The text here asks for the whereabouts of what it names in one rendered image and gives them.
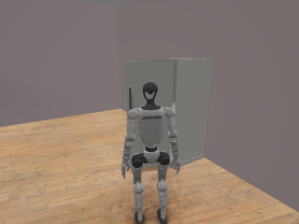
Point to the left robot hand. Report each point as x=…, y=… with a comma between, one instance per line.
x=123, y=168

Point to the handle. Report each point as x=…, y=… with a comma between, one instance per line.
x=130, y=98

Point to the left robot forearm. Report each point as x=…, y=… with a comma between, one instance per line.
x=126, y=149

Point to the left robot upper arm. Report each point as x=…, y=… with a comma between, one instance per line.
x=130, y=125

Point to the right robot upper arm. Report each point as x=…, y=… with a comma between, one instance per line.
x=170, y=120

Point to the robot left shin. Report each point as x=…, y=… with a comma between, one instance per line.
x=138, y=203

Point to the right robot forearm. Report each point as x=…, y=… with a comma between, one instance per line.
x=174, y=146

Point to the right robot hand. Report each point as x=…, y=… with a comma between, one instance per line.
x=176, y=161

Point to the fridge door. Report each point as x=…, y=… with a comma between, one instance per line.
x=137, y=74

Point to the left robot thigh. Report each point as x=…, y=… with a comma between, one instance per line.
x=137, y=165

